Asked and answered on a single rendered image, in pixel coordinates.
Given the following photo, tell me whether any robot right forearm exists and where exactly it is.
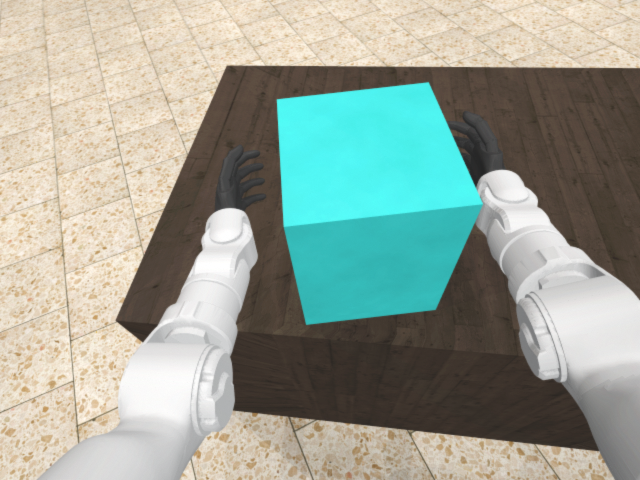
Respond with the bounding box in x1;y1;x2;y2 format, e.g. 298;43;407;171
475;170;640;309

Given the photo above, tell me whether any robot right hand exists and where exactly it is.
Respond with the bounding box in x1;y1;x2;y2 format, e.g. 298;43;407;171
446;111;506;187

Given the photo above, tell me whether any carton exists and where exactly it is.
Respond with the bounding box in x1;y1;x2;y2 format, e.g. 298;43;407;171
277;82;483;325

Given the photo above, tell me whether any left robot upper arm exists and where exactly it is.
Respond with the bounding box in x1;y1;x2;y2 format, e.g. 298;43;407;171
37;343;235;480

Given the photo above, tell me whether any pedestal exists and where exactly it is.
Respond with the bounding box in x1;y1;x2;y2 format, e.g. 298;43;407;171
115;65;640;451

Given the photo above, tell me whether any robot left forearm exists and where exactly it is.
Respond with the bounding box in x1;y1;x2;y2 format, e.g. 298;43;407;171
118;208;258;417

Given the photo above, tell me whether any right robot upper arm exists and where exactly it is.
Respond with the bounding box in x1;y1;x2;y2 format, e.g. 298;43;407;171
516;275;640;480

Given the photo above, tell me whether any robot left hand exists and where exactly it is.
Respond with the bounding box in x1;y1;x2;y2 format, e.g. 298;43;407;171
215;145;266;212

